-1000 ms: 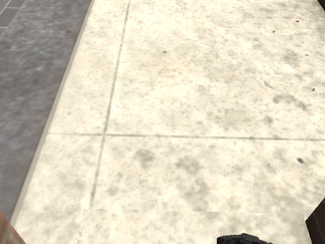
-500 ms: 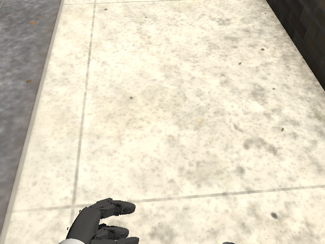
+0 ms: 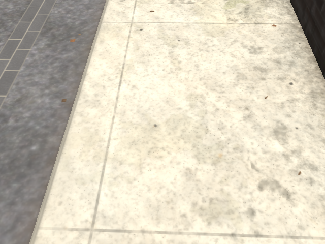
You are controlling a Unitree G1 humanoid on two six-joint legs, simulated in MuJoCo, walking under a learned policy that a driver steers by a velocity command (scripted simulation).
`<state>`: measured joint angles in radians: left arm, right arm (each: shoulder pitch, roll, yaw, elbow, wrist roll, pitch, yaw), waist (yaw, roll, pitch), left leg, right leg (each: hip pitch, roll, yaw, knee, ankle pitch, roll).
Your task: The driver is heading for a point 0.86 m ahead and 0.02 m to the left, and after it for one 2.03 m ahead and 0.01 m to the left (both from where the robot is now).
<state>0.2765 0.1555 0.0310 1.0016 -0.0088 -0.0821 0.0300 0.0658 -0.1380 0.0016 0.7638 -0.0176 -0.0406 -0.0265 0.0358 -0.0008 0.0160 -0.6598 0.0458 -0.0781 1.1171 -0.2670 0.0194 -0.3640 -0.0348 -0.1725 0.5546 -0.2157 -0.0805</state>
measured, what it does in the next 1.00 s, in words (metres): walks ahead: left foot, then left foot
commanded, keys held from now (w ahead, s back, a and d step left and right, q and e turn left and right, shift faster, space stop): no key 0.48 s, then w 0.52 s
